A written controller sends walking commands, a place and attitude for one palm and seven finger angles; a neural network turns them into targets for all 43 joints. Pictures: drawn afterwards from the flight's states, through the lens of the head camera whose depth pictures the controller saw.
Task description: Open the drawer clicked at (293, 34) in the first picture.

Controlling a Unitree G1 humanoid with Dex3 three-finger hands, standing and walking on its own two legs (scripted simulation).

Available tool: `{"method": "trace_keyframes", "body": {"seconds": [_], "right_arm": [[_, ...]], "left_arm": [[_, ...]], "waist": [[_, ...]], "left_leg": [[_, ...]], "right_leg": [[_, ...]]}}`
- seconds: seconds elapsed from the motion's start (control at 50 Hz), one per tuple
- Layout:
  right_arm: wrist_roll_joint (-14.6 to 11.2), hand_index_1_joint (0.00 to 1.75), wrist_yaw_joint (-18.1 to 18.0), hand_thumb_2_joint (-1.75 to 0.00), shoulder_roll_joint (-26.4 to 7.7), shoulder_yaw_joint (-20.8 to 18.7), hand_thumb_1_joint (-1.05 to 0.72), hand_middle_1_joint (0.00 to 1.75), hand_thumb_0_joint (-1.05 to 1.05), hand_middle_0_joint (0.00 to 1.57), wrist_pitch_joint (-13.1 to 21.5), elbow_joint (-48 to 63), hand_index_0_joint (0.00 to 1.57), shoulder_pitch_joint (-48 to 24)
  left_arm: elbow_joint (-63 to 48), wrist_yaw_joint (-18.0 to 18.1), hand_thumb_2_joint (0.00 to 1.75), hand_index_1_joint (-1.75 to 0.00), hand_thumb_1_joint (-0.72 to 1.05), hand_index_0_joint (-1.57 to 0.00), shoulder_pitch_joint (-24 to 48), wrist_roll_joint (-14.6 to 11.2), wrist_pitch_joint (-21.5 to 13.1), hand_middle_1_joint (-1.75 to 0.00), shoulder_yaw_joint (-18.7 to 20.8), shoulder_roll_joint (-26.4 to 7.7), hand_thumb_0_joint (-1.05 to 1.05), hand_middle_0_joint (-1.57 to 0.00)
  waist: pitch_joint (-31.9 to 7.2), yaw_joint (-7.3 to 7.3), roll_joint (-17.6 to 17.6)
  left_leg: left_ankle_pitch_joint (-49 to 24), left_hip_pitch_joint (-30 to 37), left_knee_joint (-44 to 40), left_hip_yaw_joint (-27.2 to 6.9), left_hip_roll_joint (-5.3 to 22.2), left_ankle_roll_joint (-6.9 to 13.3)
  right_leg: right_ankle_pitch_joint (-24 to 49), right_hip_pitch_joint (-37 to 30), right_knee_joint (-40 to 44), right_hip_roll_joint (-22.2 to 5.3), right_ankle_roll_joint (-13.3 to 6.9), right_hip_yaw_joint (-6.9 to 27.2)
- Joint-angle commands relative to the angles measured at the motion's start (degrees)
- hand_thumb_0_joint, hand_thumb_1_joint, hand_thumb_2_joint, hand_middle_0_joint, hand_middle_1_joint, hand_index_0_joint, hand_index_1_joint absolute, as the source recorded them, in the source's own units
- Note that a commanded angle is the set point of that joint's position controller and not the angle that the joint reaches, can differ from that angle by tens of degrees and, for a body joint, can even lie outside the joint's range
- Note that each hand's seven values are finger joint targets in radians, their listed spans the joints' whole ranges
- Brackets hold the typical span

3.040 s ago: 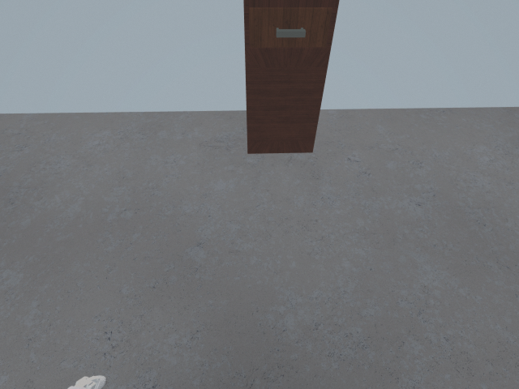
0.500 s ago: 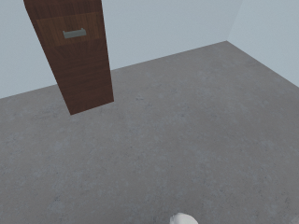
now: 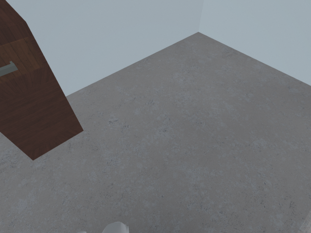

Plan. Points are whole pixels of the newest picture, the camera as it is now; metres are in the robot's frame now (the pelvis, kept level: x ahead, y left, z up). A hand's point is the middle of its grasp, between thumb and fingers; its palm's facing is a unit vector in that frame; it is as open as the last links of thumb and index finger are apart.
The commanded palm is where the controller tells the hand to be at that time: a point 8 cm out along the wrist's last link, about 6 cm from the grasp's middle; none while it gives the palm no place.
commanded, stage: walk to a spot facing it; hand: left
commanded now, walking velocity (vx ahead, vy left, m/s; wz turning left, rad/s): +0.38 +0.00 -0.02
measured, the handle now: (0, 69) +0.78 +0.73 -0.06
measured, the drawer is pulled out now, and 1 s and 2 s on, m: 0.00 0.00 0.00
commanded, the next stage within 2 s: turn to face it in 0.50 s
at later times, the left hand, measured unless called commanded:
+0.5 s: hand (85, 211) +0.21 +0.23 -0.18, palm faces +0.01 -0.99 -0.12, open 7.4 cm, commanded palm none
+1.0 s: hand (121, 136) +0.48 +0.15 -0.16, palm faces -0.03 -0.99 -0.17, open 7.3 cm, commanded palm none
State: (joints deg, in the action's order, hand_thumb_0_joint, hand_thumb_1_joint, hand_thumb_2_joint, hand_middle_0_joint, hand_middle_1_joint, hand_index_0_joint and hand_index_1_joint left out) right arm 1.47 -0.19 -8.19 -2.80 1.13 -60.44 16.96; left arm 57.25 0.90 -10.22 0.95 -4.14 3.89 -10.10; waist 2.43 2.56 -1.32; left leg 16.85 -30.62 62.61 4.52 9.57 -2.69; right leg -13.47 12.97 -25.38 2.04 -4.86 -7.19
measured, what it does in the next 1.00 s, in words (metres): walks ahead: left foot, then right foot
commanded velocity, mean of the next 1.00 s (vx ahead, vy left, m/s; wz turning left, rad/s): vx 0.17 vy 0.00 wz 0.08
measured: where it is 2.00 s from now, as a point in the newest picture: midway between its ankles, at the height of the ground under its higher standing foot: (159, 212)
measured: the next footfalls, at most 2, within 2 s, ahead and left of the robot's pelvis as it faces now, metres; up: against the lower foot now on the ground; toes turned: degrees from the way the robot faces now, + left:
left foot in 0.26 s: +0.26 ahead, +0.14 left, +0.00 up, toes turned +9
right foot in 0.78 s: +0.44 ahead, -0.12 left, +0.00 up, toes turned -17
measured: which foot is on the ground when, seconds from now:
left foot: up 0.00-0.24, down 0.26-0.78, up 0.80-1.00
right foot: down 0.00-0.28, up 0.30-0.76, down 0.78-1.00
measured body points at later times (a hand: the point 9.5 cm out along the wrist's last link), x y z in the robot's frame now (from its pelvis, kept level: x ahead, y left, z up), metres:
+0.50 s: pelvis +0.21 +0.06 +0.00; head +0.22 +0.09 +0.45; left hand +0.21 +0.28 -0.17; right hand +0.23 -0.18 -0.13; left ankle +0.22 +0.14 -0.74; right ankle +0.22 -0.09 -0.64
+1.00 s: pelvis +0.35 +0.00 -0.01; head +0.37 +0.00 +0.44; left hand +0.49 +0.20 -0.15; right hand +0.32 -0.22 -0.17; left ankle +0.33 +0.12 -0.67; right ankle +0.40 -0.11 -0.74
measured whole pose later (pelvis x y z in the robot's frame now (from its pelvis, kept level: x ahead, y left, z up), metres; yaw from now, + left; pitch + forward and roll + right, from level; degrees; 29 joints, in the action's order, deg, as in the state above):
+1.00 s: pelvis +0.35 +0.00 -0.01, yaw -1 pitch -1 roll +0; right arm 0.7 -0.2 -7.8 -3.3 -2.7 -60.8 17.7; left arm 55.5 2.1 -5.1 1.3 -1.0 1.8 -6.6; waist 2.9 3.5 -0.5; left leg 25.2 -26.5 62.1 5.1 5.8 -3.0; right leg -11.3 17.9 -30.5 -6.3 -1.8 -15.3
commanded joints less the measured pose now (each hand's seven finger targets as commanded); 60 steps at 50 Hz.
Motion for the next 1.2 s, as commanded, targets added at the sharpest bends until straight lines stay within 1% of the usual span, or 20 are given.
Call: {"method": "trace_keyframes", "body": {"seconds": [0.0,0.14,0.18,0.22,0.26,0.32,0.4,0.54,0.64,0.7,0.72,0.76,0.8,0.84,0.94,1.04,1.1,1.12,1.14,1.18], "right_arm": [[0.3,0.30,1.1,-0.90,-2.8,-0.8,-0.90,0.30,0.00,0.20,0.6,3.0,0.20,0.6],[-0.1,0.30,2.3,-0.90,-4.6,-0.4,-0.90,0.30,0.00,0.20,1.8,7.4,0.20,-11.8],[-0.1,0.30,2.0,-0.90,-5.6,-0.5,-0.90,0.30,0.00,0.20,2.1,6.7,0.20,-9.6],[0.4,0.30,0.8,-0.90,-9.1,-1.3,-0.90,0.30,0.00,0.20,2.8,2.6,0.20,3.5],[0.7,0.30,0.0,-0.90,-18.9,-3.1,-0.90,0.30,0.00,0.20,2.5,0.3,0.20,14.9],[0.0,0.30,-0.7,-0.90,-10.4,-1.1,-0.90,0.30,0.00,0.20,2.9,2.8,0.20,3.3],[-0.4,0.30,-1.0,-0.90,-6.7,-0.3,-0.90,0.30,0.00,0.20,4.0,2.5,0.20,0.6],[-0.6,0.30,-1.5,-0.90,-6.8,-1.1,-0.90,0.30,0.00,0.20,4.1,0.6,0.20,6.4],[0.2,0.30,-1.5,-0.90,-5.8,-0.4,-0.90,0.30,0.00,0.20,3.1,-2.5,0.20,10.9],[-0.3,0.30,-1.5,-0.90,-6.4,-0.3,-0.90,0.30,0.00,0.20,2.4,-3.4,0.20,9.6],[-0.7,0.30,-1.3,-0.90,-6.1,-0.2,-0.90,0.30,0.00,0.20,2.4,-3.6,0.20,9.1],[-1.6,0.30,-0.9,-0.90,-1.8,0.0,-0.90,0.30,0.00,0.20,1.8,-2.0,0.20,13.1],[-1.6,0.30,-1.3,-0.90,-2.5,-0.2,-0.90,0.30,0.00,0.20,0.2,-0.3,0.20,9.3],[-1.1,0.30,-0.8,-0.90,-2.9,-0.8,-0.90,0.30,0.00,0.20,-1.3,-0.5,0.20,6.4],[-0.4,0.30,0.5,-0.90,-1.4,-1.1,-0.90,0.30,0.00,0.20,-3.8,1.0,0.20,7.1],[-0.4,0.30,1.3,-0.90,-3.3,-1.7,-0.90,0.30,0.00,0.20,-3.4,6.4,0.20,0.9],[0.0,0.30,1.4,-0.90,-6.7,-2.4,-0.90,0.30,0.00,0.20,-2.8,7.3,0.20,3.1],[0.2,0.30,1.3,-0.90,-10.8,-3.3,-0.90,0.30,0.00,0.20,-2.4,7.9,0.20,4.2],[0.5,0.30,1.0,-0.90,-16.7,-4.6,-0.90,0.30,0.00,0.20,-1.9,9.4,0.20,5.9],[0.3,0.30,-0.2,-0.90,-17.7,-4.6,-0.90,0.30,0.00,0.20,-1.5,9.2,0.20,2.8]], "left_arm": [[0.3,-0.4,0.90,-0.30,0.90,-0.20,-7.4,0.2,-0.7,-0.30,0.4,-5.9,0.00,-0.20],[3.2,-0.2,0.90,-0.30,0.90,-0.20,-12.6,0.6,-0.6,-0.30,0.1,-8.5,0.00,-0.20],[3.5,-0.2,0.90,-0.30,0.90,-0.20,-12.2,0.4,-0.5,-0.30,0.2,-9.3,0.00,-0.20],[3.3,-0.4,0.90,-0.30,0.90,-0.20,-11.3,-0.1,-0.3,-0.30,0.1,-8.6,0.00,-0.20],[0.7,-1.1,0.90,-0.30,0.90,-0.20,-12.4,-0.5,-0.4,-0.30,-0.4,-4.9,0.00,-0.20],[1.6,-1.7,0.90,-0.30,0.90,-0.20,-6.8,0.3,0.8,-0.30,0.0,-4.1,0.00,-0.20],[3.6,-1.9,0.90,-0.30,0.90,-0.20,-12.9,0.9,3.6,-0.30,0.1,-0.7,0.00,-0.20],[-1.5,-2.7,0.90,-0.30,0.90,-0.20,-3.1,0.9,4.7,-0.30,1.1,-0.6,0.00,-0.20],[-2.3,-1.8,0.90,-0.30,0.90,-0.20,2.2,0.6,3.5,-0.30,-0.5,0.8,0.00,-0.20],[0.3,-1.0,0.90,-0.30,0.90,-0.20,-5.0,0.8,2.3,-0.30,-0.8,-1.1,0.00,-0.20],[2.2,-0.6,0.90,-0.30,0.90,-0.20,-10.1,0.8,1.5,-0.30,-0.5,-3.5,0.00,-0.20],[4.3,0.3,0.90,-0.30,0.90,-0.20,-18.0,0.4,0.4,-0.30,1.2,-12.9,0.00,-0.20],[1.5,0.8,0.90,-0.30,0.90,-0.20,-12.1,0.0,0.9,-0.30,1.1,-12.4,0.00,-0.20],[-1.3,1.6,0.90,-0.30,0.90,-0.20,-3.4,-0.1,2.0,-0.30,0.4,-8.1,0.00,-0.20],[-3.8,1.8,0.90,-0.30,0.90,-0.20,2.3,0.6,3.2,-0.30,0.4,-7.3,0.00,-0.20],[-5.7,1.7,0.90,-0.30,0.90,-0.20,2.0,1.1,4.3,-0.30,1.8,-9.5,0.00,-0.20],[-7.3,1.0,0.90,-0.30,0.90,-0.20,2.0,0.3,5.3,-0.30,2.0,-9.8,0.00,-0.20],[-8.4,0.6,0.90,-0.30,0.90,-0.20,1.3,-0.1,5.8,-0.30,1.8,-7.7,0.00,-0.20],[-11.5,0.0,0.90,-0.30,0.90,-0.20,3.5,-0.2,6.0,-0.30,1.2,-4.5,0.00,-0.20],[-12.1,-0.1,0.90,-0.30,0.90,-0.20,7.5,0.6,6.2,-0.30,1.7,-5.4,0.00,-0.20]], "waist": [[0.1,-1.92,8.3],[3.6,-4.58,6.3],[3.1,-2.50,4.8],[-3.7,3.22,0.4],[-11.5,5.13,-18.4],[2.1,0.95,-3.6],[2.6,-3.77,-5.3],[3.7,-2.15,-4.2],[4.7,0.15,-6.1],[-1.1,-3.69,-6.0],[-4.6,-6.38,-3.4],[-14.7,-6.90,13.5],[-15.4,-6.65,16.8],[-7.0,-3.74,6.7],[-2.6,-0.38,9.2],[-1.5,-1.82,10.6],[-3.1,-0.01,3.8],[-2.7,0.74,-8.3],[-1.2,2.57,-22.4],[-2.8,1.87,-14.5]], "left_leg": [[-5.1,-2.6,-8.0,0.4,0.2,-0.1],[-4.3,-0.1,-23.4,1.9,-2.0,2.0],[-3.6,7.3,-27.6,4.1,-4.3,2.9],[-7.0,28.9,-34.5,3.2,-5.1,4.9],[-3.9,43.6,-46.3,-28.9,19.2,14.4],[5.3,24.1,-51.7,-18.3,14.7,11.4],[-3.8,15.9,-53.5,-2.0,8.8,8.0],[-20.6,26.2,-51.3,5.3,9.4,9.3],[-36.0,26.6,-45.2,6.9,8.5,9.7],[-40.7,26.6,-35.4,5.8,6.7,7.9],[-35.3,24.0,-28.6,6.0,4.7,5.9],[17.4,5.2,-2.2,4.8,-6.0,1.7],[18.7,2.8,9.1,-3.3,-4.3,1.1],[12.0,2.4,9.9,-3.9,-1.8,0.6],[7.1,7.1,-0.6,0.0,-2.5,-0.3],[8.1,7.9,-13.9,2.1,-2.8,0.2],[-1.5,16.6,-29.0,3.8,-4.8,0.6],[-3.1,18.4,-38.0,-8.0,1.1,3.6],[-11.4,19.2,-47.2,-27.5,14.1,10.5],[-5.5,16.6,-48.3,-29.5,13.2,12.8]], "right_leg": [[9.7,-2.1,13.5,-14.6,-5.4,11.4],[14.7,-9.1,11.5,-17.2,-4.6,12.9],[21.2,-8.1,7.3,-16.3,-3.9,11.5],[27.3,-0.7,-11.3,-11.5,-0.8,6.8],[-18.8,20.2,-43.5,-0.8,2.8,3.3],[-7.8,23.7,-49.5,-8.1,2.8,8.4],[0.2,18.5,-44.2,-9.1,4.7,7.0],[6.1,27.2,-32.0,-10.3,7.0,3.4],[3.7,17.0,-14.7,-6.9,4.9,0.0],[7.8,2.8,-6.2,-4.2,4.2,-2.3],[15.6,-5.8,-1.9,-5.9,4.5,-1.3],[59.5,-26.1,-4.1,-29.2,-4.5,16.8],[46.1,-17.5,2.0,-30.4,-7.3,18.4],[27.5,-5.6,5.6,-27.0,-4.5,10.5],[4.3,6.9,10.4,-23.9,-0.9,0.7],[-0.6,5.0,6.4,-25.6,-0.6,-0.9],[-4.4,8.2,-4.9,-22.5,2.9,-4.9],[-10.6,13.8,-15.2,-17.2,6.0,-6.8],[-23.7,23.9,-30.1,-9.8,10.0,-5.9],[-17.1,26.5,-44.5,-9.0,9.0,5.4]]}}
